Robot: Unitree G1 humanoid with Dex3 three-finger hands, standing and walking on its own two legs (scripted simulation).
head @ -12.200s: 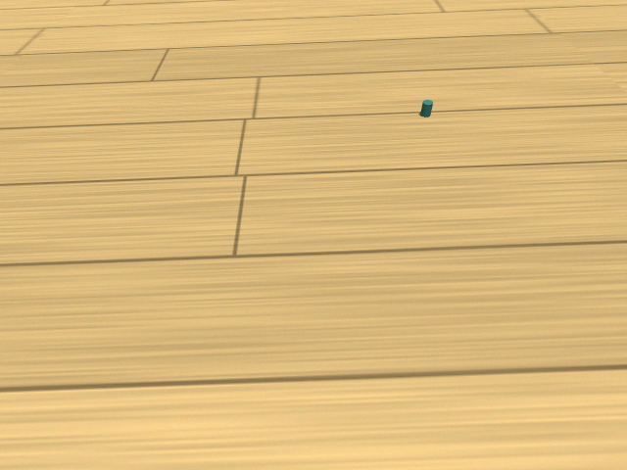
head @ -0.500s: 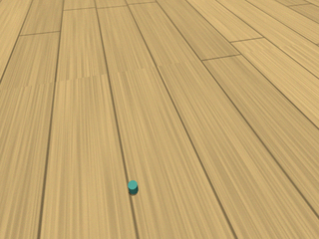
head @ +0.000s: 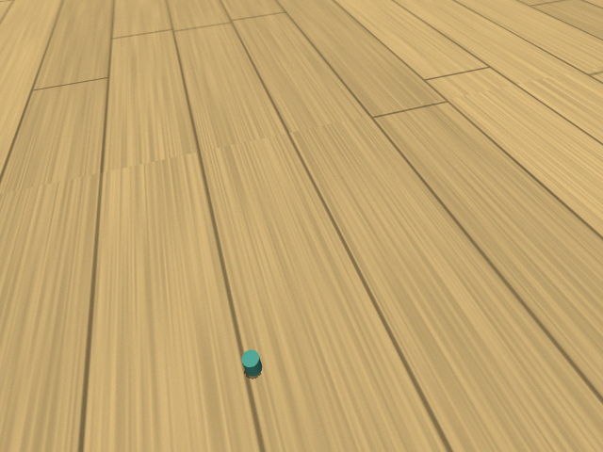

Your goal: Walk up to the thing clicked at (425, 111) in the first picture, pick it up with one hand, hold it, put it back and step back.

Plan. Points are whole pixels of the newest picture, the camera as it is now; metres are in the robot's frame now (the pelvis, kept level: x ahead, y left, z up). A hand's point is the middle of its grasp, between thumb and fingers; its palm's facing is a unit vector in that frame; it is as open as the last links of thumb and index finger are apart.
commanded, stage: stand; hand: left
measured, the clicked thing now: (252, 363) +0.53 +0.21 -0.74
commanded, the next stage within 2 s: none
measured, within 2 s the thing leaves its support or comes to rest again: neither
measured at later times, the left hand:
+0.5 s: hand out of the picture +0.07 +0.26 -0.16, palm faces +0.00 -0.94 -0.34, open 7.4 cm
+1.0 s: hand out of the picture +0.07 +0.26 -0.16, palm faces +0.00 -0.94 -0.34, open 7.4 cm
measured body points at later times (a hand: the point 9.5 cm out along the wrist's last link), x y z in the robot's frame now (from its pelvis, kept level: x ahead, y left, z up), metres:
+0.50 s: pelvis +0.00 +0.00 +0.00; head +0.01 +0.00 +0.45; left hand +0.07 +0.30 -0.13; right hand +0.08 -0.30 -0.14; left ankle -0.01 +0.14 -0.75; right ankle +0.02 -0.12 -0.75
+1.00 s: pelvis +0.00 +0.00 +0.00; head +0.01 +0.00 +0.45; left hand +0.07 +0.31 -0.13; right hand +0.08 -0.30 -0.13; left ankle -0.01 +0.14 -0.75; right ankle +0.02 -0.12 -0.75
